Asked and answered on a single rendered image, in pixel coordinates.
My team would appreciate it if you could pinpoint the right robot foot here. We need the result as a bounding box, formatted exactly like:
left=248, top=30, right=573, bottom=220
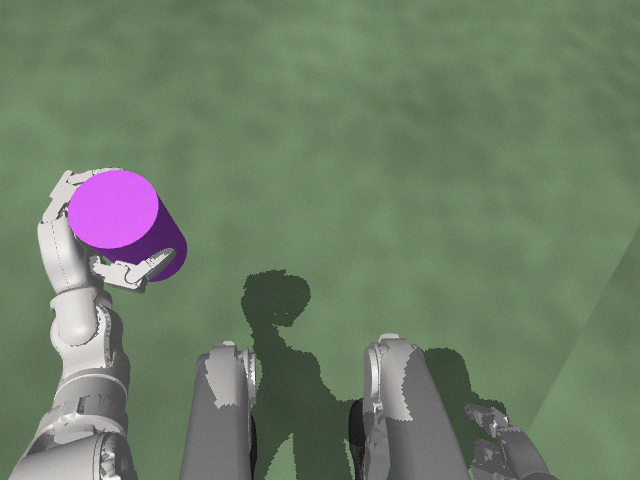
left=348, top=398, right=366, bottom=480

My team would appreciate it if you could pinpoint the left robot arm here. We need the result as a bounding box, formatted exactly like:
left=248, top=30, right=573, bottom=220
left=8, top=286, right=138, bottom=480

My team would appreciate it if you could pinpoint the right robot hand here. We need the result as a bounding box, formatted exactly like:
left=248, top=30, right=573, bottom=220
left=464, top=403, right=550, bottom=480

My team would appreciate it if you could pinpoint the can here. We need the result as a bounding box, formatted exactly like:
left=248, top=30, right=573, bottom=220
left=68, top=170, right=187, bottom=282

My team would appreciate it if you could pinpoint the left robot hand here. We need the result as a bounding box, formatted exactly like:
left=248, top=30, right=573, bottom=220
left=37, top=168, right=177, bottom=295

